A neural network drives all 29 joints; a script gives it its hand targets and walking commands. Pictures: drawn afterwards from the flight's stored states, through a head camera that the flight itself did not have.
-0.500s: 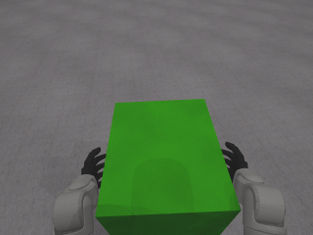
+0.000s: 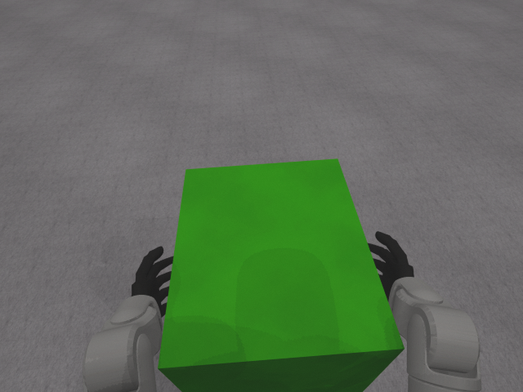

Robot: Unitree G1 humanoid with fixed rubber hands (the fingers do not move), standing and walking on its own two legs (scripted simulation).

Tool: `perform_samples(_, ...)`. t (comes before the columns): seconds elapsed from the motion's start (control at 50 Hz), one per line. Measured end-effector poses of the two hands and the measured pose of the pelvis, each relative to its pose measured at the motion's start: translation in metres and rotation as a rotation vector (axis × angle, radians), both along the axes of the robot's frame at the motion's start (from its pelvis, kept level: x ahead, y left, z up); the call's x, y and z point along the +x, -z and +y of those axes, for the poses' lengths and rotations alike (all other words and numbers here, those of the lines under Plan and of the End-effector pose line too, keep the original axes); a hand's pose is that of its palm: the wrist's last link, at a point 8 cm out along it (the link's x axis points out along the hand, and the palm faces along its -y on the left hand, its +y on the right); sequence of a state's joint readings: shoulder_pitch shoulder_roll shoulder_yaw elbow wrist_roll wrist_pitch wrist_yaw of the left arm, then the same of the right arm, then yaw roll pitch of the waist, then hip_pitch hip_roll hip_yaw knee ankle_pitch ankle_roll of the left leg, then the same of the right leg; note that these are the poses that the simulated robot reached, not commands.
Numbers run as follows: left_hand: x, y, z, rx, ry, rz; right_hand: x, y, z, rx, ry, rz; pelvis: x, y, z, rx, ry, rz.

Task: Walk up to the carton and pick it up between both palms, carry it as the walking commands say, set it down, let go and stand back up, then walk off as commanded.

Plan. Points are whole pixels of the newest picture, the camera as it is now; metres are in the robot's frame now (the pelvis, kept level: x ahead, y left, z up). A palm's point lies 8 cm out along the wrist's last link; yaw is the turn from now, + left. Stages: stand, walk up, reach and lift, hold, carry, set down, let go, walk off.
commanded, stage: carry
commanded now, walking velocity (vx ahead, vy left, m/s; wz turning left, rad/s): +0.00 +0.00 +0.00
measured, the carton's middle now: (270, 286) +0.29 +0.00 +0.00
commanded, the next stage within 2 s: none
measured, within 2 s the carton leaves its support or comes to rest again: neither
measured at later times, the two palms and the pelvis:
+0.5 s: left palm (167, 277) +0.28 +0.15 +0.07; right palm (404, 273) +0.27 -0.19 +0.07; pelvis +0.02 -0.01 +0.01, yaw -1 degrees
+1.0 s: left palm (188, 273) +0.28 +0.12 +0.07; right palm (421, 271) +0.28 -0.21 +0.07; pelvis +0.02 -0.04 +0.01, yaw -2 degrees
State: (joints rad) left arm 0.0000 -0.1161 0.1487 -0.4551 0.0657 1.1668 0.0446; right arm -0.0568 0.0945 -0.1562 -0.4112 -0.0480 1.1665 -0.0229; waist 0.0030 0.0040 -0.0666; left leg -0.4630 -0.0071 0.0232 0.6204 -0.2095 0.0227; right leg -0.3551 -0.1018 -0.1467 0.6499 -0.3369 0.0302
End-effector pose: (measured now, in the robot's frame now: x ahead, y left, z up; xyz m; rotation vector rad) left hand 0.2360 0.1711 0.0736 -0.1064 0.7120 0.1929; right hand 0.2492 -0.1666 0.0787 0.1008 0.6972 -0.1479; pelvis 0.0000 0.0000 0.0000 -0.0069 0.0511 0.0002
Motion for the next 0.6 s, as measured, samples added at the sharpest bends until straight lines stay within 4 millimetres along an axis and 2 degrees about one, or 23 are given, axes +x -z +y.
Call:
perform_samples(0.16,0.013,-0.004,0.007,-0.003,-0.011,-0.006,0.016,-0.003,0.007,-0.005,-0.012,-0.006,0.01,-0.002,0.0,-0.003,-0.001,-0.004)
perform_samples(0.4,0.035,0.0,-0.011,0.001,0.043,0.006,0.02,0.001,-0.012,-0.017,0.033,0.006,0.018,-0.008,-0.006,0.0,0.013,-0.021)
perform_samples(0.6,0.043,0.003,-0.025,0.024,0.07,-0.024,0.025,0.006,-0.026,-0.031,0.027,-0.024,0.021,-0.011,-0.017,0.003,0.027,-0.023)
